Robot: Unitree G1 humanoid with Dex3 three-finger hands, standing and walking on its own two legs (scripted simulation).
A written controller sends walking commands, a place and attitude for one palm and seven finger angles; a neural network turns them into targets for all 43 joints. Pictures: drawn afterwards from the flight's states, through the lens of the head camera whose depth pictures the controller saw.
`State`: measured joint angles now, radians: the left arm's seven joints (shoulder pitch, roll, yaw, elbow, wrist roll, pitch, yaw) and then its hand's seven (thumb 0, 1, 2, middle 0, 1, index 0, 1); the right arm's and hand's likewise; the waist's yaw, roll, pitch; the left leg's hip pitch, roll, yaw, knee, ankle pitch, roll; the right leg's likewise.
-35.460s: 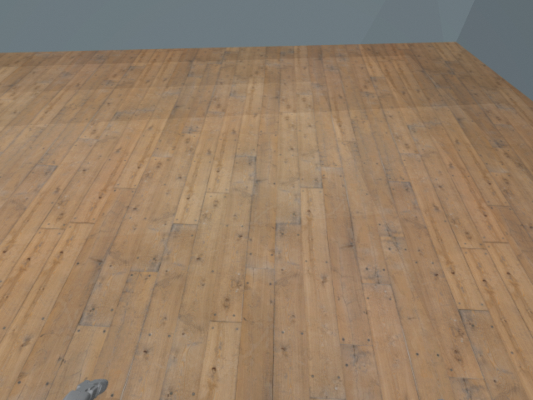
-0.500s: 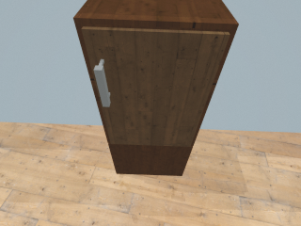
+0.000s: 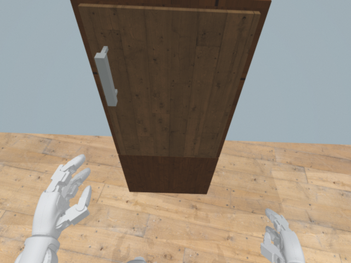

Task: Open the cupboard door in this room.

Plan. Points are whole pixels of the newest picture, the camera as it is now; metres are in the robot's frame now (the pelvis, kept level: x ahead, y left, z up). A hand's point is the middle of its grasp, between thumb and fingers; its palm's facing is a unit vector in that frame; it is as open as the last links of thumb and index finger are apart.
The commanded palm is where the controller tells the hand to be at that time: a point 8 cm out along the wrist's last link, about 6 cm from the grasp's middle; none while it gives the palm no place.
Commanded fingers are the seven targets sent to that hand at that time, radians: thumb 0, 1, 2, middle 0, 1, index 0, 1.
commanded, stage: raise the hand with hooked fingers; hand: left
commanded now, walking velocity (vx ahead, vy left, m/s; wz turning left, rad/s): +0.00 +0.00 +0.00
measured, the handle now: (109, 77) +0.56 +0.21 +0.12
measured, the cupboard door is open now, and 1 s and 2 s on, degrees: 0 0 0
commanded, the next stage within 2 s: move the hooked fingers beside the handle in 1.78 s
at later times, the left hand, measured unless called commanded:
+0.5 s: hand (62, 198) +0.24 +0.24 +0.06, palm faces +0.03 -1.00 -0.03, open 10.9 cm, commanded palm +0.20 +0.29 +0.06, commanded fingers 0.00 -0.08 0.48 -0.27 -0.93 -0.27 -0.93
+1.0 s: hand (25, 175) +0.26 +0.30 +0.11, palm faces +0.05 -1.00 -0.03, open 13.6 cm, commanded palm +0.23 +0.34 +0.12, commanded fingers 0.00 -0.50 0.30 -0.30 -1.20 -0.30 -1.20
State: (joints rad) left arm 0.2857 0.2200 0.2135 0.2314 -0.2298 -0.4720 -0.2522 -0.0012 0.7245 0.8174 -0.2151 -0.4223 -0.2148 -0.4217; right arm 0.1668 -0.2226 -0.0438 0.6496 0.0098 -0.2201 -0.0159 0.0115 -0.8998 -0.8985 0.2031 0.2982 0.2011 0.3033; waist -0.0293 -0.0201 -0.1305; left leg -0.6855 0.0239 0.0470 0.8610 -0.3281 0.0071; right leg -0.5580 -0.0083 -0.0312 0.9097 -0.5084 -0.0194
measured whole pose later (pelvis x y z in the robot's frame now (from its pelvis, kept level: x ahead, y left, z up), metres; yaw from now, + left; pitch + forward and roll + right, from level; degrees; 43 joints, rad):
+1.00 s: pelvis +0.00 +0.03 +0.02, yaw +1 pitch +5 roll -3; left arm 0.05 0.40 0.37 0.22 -0.35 -0.12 -0.42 -0.01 -0.42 0.33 -0.30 -1.15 -0.30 -1.15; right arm 0.25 -0.25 0.06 0.54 0.06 -0.22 -0.09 0.01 -0.90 -0.90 0.20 0.30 0.20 0.30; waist 0.02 0.03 -0.08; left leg -0.58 0.02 0.02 0.79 -0.31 0.04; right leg -0.40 0.00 -0.06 0.73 -0.43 0.02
